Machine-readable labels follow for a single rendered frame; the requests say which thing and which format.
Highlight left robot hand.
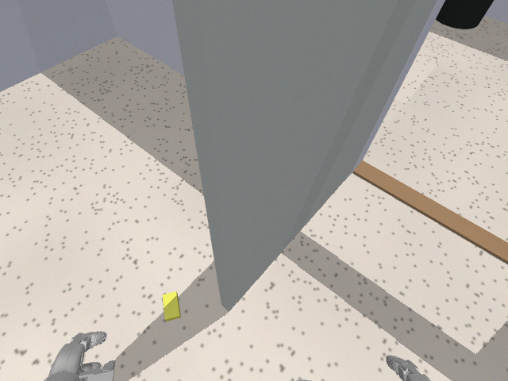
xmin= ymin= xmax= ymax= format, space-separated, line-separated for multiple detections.
xmin=48 ymin=332 xmax=115 ymax=381

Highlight right robot hand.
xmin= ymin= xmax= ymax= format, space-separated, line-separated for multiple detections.
xmin=386 ymin=356 xmax=430 ymax=381

